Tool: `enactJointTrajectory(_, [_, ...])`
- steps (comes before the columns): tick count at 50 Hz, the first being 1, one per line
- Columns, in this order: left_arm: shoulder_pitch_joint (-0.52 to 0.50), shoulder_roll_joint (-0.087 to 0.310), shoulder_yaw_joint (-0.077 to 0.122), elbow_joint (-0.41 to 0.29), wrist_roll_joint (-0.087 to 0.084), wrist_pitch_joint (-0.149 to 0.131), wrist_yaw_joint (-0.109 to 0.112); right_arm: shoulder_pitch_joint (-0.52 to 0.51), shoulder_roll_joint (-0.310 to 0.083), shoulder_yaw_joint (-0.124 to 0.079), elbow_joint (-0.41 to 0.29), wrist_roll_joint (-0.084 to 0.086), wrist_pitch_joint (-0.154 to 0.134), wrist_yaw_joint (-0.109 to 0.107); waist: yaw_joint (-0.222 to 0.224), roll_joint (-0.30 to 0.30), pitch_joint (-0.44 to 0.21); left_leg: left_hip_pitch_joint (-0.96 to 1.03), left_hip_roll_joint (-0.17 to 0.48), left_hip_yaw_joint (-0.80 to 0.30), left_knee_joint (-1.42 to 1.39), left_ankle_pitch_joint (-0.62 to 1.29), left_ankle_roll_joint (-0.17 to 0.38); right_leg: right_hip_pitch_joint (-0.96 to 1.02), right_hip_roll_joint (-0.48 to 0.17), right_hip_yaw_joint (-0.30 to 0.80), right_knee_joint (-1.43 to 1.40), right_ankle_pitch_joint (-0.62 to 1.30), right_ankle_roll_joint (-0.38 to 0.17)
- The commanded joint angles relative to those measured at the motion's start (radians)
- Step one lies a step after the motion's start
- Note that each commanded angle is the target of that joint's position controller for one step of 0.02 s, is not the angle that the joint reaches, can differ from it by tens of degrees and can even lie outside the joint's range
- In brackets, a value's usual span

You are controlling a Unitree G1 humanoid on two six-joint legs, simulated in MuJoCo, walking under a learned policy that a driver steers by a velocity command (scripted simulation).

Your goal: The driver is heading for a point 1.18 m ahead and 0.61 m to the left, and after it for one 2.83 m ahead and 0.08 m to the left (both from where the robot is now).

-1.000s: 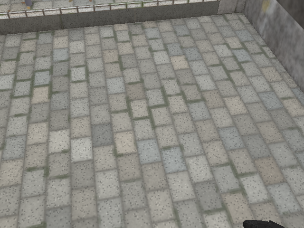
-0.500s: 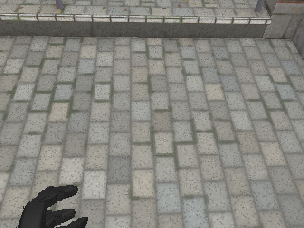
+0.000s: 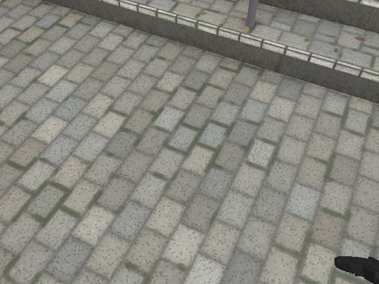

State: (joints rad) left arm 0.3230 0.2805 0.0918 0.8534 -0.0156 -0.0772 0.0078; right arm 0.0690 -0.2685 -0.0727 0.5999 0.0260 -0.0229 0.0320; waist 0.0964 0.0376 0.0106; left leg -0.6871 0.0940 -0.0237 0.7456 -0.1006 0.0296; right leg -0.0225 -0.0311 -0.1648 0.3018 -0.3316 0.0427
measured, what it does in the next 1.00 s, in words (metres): walks ahead, turning left: left foot, then right foot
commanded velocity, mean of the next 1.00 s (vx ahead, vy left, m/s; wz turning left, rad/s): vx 0.50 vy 0.00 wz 0.60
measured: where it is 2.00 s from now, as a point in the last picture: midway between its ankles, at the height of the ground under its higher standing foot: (118, 205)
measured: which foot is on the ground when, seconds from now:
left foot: up 0.00-0.06, down 0.08-0.56, up 0.58-1.00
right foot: down 0.00-0.08, up 0.10-0.52, down 0.54-1.00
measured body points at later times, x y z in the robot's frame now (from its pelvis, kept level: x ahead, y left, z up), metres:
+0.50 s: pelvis +0.28 +0.06 +0.00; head +0.30 +0.08 +0.45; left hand +0.46 +0.34 -0.07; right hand +0.40 -0.21 -0.10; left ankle +0.16 +0.13 -0.73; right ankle +0.47 -0.03 -0.71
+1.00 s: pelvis +0.51 +0.15 +0.00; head +0.54 +0.18 +0.45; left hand +0.35 +0.40 -0.13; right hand +0.84 +0.10 -0.07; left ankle +0.56 +0.36 -0.70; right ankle +0.46 -0.02 -0.73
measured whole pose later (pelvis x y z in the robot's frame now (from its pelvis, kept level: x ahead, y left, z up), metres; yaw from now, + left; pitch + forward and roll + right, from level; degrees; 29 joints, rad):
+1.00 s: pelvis +0.51 +0.15 +0.00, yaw +36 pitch +2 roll -2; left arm 0.33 0.30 0.08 0.85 -0.01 -0.07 0.00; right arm 0.07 -0.27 -0.06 0.59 0.03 -0.02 0.04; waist 0.10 0.03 0.04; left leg -0.65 0.08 0.00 0.70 -0.07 0.04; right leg 0.05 -0.02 -0.21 0.28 -0.35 0.03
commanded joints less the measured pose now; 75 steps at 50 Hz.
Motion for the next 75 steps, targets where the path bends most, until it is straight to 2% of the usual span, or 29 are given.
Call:
enactJointTrajectory(1, [-0.06,0.206,0.048,-0.065,-0.017,-0.003,0.004,-0.063,-0.075,-0.022,-0.1,-0.004,-0.009,0.012,-0.054,-0.142,-0.005,0.111,-0.058,0.081,-0.085,-0.093,0.046,0.014,-0.253,0.069,0.005,0.587,-0.154])
enactJointTrajectory(3, [-0.055,0.201,0.044,-0.064,-0.021,0.008,0.011,0.155,-0.137,-0.064,-0.039,-0.01,-0.005,0.009,-0.172,-0.115,-0.115,0.439,-0.159,0.15,-0.198,-0.051,0.103,-0.032,-0.199,-0.019,0.311,0.859,-0.11])
enactJointTrajectory(4, [-0.044,0.158,0.027,-0.083,0.005,0.007,0.016,0.347,-0.217,-0.098,-0.002,-0.005,-0.001,-0.007,-0.251,-0.023,-0.209,0.762,-0.063,-0.033,-0.189,-0.005,0.163,-0.281,-0.163,-0.034,0.625,0.63,-0.062])
enactJointTrajectory(5, [0.009,0.031,-0.02,-0.16,0.041,-0.021,0.003,0.328,-0.344,-0.107,-0.013,0.001,-0.013,-0.01,-0.145,0.273,-0.291,1.047,0.198,-0.62,-0.315,-0.151,0.351,-0.726,0.032,0.052,0.98,-0.223,-0.006])
enactJointTrajectory(6, [-0.079,0.112,-0.01,-0.168,0.005,-0.058,-0.01,0.392,-0.265,-0.084,-0.033,-0.004,-0.021,-0.009,-0.228,0.183,-0.406,1.098,0.234,-0.788,-0.433,-0.251,0.377,-0.837,0.031,0.248,1.1,-0.237,-0.021])
enactJointTrajectory(7, [-0.142,0.139,-0.003,-0.185,-0.025,-0.072,-0.016,0.356,-0.212,-0.067,-0.018,-0.012,-0.03,-0.01,-0.225,0.138,-0.285,1.025,0.21,-0.649,-0.428,-0.175,0.335,-0.911,-0.01,0.242,1.1,-0.143,-0.038])
enactJointTrajectory(10, [-0.153,0.137,0.0,-0.177,0.027,-0.062,-0.002,0.172,-0.137,-0.035,-0.049,-0.021,-0.033,-0.016,-0.104,0.01,-0.131,0.618,0.11,-0.399,-0.45,0.101,0.266,-0.704,-0.095,0.244,0.888,0.008,-0.035])
enactJointTrajectory(13, [-0.155,0.109,-0.006,-0.178,0.033,-0.03,-0.002,0.155,-0.139,-0.034,-0.036,-0.018,-0.041,-0.027,-0.071,0.011,-0.094,0.485,0.075,-0.331,-0.489,0.194,0.273,-0.644,-0.078,0.222,0.765,0.053,-0.006])
enactJointTrajectory(18, [-0.341,0.051,-0.034,-0.22,0.031,-0.029,-0.013,0.224,-0.164,-0.044,0.011,-0.004,-0.036,-0.049,-0.129,0.032,-0.041,0.408,-0.002,-0.248,-0.477,0.126,0.214,-0.567,-0.006,0.208,0.4,0.356,0.013])
enactJointTrajectory(24, [-0.417,0.1,-0.016,-0.257,0.009,-0.047,-0.034,0.3,-0.16,-0.046,0.05,0.004,-0.024,-0.051,-0.154,0.069,-0.03,0.513,0.033,-0.389,-0.368,0.013,0.182,-0.467,0.046,0.236,0.209,0.301,-0.023])
enactJointTrajectory(27, [-0.225,0.141,0.015,-0.221,0.02,-0.059,-0.025,0.258,-0.114,-0.032,0.028,-0.002,-0.019,-0.051,-0.05,0.086,-0.123,0.474,-0.039,-0.374,-0.163,0.117,0.121,-0.159,0.011,0.241,0.15,0.272,-0.092])
enactJointTrajectory(28, [-0.059,0.204,0.033,-0.208,0.034,-0.059,-0.017,0.25,-0.06,-0.012,0.0,-0.018,-0.025,-0.049,0.015,-0.026,-0.259,0.333,-0.103,-0.281,0.121,-0.039,0.077,0.109,-0.168,0.408,0.167,0.267,-0.16])
enactJointTrajectory(29, [0.017,0.255,0.045,-0.175,0.045,-0.047,-0.021,0.391,-0.037,-0.003,-0.015,0.012,-0.031,-0.052,-0.046,-0.361,-0.356,-0.012,-0.215,-0.171,0.42,-0.492,0.01,0.38,-0.379,0.869,0.072,0.059,-0.325])
enactJointTrajectory(30, [-0.002,0.173,0.03,-0.193,0.015,-0.041,-0.022,0.396,-0.132,-0.018,0.012,0.019,-0.032,-0.055,-0.032,-0.284,-0.292,-0.131,-0.131,-0.183,0.56,-0.465,-0.009,0.347,-0.4,0.954,0.027,-0.152,-0.323])
enactJointTrajectory(31, [-0.038,0.112,0.013,-0.203,0.011,-0.032,-0.014,0.289,-0.176,-0.031,0.001,0.01,-0.025,-0.053,-0.004,-0.181,-0.174,-0.158,-0.095,-0.161,0.599,-0.361,-0.02,0.233,-0.356,0.793,0.014,-0.15,-0.28])
enactJointTrajectory(33, [-0.106,0.087,0.0,-0.198,0.028,-0.02,-0.01,0.185,-0.152,-0.034,-0.03,-0.012,-0.021,-0.049,-0.039,-0.098,-0.049,-0.104,-0.04,-0.126,0.55,-0.246,-0.02,0.009,-0.276,0.583,-0.026,0.061,-0.241])
enactJointTrajectory(35, [-0.125,0.065,-0.008,-0.182,0.032,-0.025,-0.01,0.197,-0.112,-0.03,-0.031,0.001,-0.013,-0.039,-0.076,-0.137,-0.022,-0.039,-0.007,-0.108,0.495,-0.214,-0.014,-0.087,-0.224,0.443,-0.074,0.172,-0.221])
enactJointTrajectory(49, [-0.023,0.204,0.028,-0.06,-0.006,0.002,-0.001,-0.086,-0.064,0.0,-0.108,0.003,-0.011,0.019,-0.018,-0.113,0.054,0.028,-0.023,0.049,-0.073,0.016,0.019,0.055,-0.25,0.05,-0.084,0.503,-0.17])
enactJointTrajectory(51, [-0.029,0.236,0.037,-0.06,-0.016,0.013,0.005,-0.034,-0.1,-0.02,-0.107,-0.007,-0.006,0.021,-0.067,-0.145,0.009,0.152,-0.088,0.109,-0.104,-0.092,0.061,0.089,-0.251,0.004,0.048,0.838,-0.15])
enactJointTrajectory(53, [-0.035,0.223,0.03,-0.066,-0.018,0.024,0.015,0.248,-0.185,-0.073,-0.032,-0.006,0.002,0.009,-0.219,-0.114,-0.134,0.557,-0.171,0.131,-0.206,-0.029,0.13,-0.032,-0.197,-0.053,0.419,0.954,-0.102])
enactJointTrajectory(54, [-0.007,0.139,0.0,-0.094,0.028,0.018,0.013,0.382,-0.274,-0.098,-0.003,0.002,0.01,-0.012,-0.241,0.071,-0.224,0.873,0.024,-0.166,-0.191,0.043,0.2,-0.337,-0.138,-0.051,0.759,0.388,-0.056])
enactJointTrajectory(55, [0.022,0.067,-0.031,-0.165,0.03,-0.015,0.003,0.32,-0.345,-0.095,-0.041,0.006,-0.004,-0.009,-0.145,0.266,-0.362,1.097,0.237,-0.768,-0.379,-0.195,0.405,-0.702,0.068,0.114,1.071,-0.259,-0.012])
enactJointTrajectory(56, [-0.091,0.169,-0.01,-0.179,-0.007,-0.047,-0.009,0.328,-0.263,-0.073,-0.052,-0.008,-0.016,-0.002,-0.218,0.126,-0.362,1.075,0.238,-0.755,-0.443,-0.147,0.372,-0.803,0.024,0.258,1.127,-0.21,-0.02])
enactJointTrajectory(57, [-0.143,0.17,-0.012,-0.2,-0.026,-0.059,-0.013,0.282,-0.219,-0.058,-0.048,-0.018,-0.027,-0.004,-0.199,0.095,-0.237,0.959,0.208,-0.59,-0.42,0.031,0.336,-0.823,-0.012,0.243,1.09,-0.14,-0.031])
enactJointTrajectory(58, [-0.137,0.156,-0.015,-0.186,-0.004,-0.058,-0.004,0.218,-0.19,-0.047,-0.052,-0.015,-0.032,-0.005,-0.145,-0.009,-0.156,0.797,0.16,-0.455,-0.4,0.24,0.295,-0.762,-0.055,0.243,1.007,-0.079,-0.026])
enactJointTrajectory(59, [-0.132,0.167,-0.008,-0.176,0.023,-0.048,0.004,0.162,-0.165,-0.041,-0.058,-0.014,-0.031,-0.009,-0.11,-0.019,-0.123,0.678,0.124,-0.366,-0.395,0.369,0.27,-0.694,-0.082,0.24,0.931,-0.056,-0.015])
enactJointTrajectory(64, [-0.126,0.112,-0.021,-0.174,0.036,0.007,0.012,0.122,-0.187,-0.042,-0.034,-0.025,-0.023,-0.04,-0.055,0.0,-0.107,0.445,0.051,-0.221,-0.413,0.633,0.253,-0.569,-0.04,0.202,0.727,0.055,0.035])
enactJointTrajectory(71, [-0.283,0.09,-0.038,-0.198,0.023,0.009,-0.014,0.183,-0.158,-0.024,0.033,-0.02,0.008,-0.062,-0.134,0.056,-0.126,0.487,0.027,-0.209,-0.338,0.454,0.173,-0.458,0.014,0.206,0.364,0.336,0.016])
enactJointTrajectory(75, [-0.219,0.098,-0.027,-0.18,0.037,-0.007,-0.03,0.158,-0.108,0.0,0.06,-0.025,0.0,-0.055,-0.088,0.059,-0.114,0.532,0.032,-0.232,-0.213,0.384,0.131,-0.327,0.017,0.189,0.156,0.395,-0.064])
